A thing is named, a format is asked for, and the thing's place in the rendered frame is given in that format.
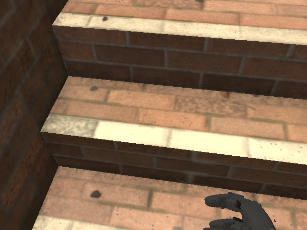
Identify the right robot hand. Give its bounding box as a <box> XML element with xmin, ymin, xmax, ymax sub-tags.
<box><xmin>202</xmin><ymin>192</ymin><xmax>276</xmax><ymax>230</ymax></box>

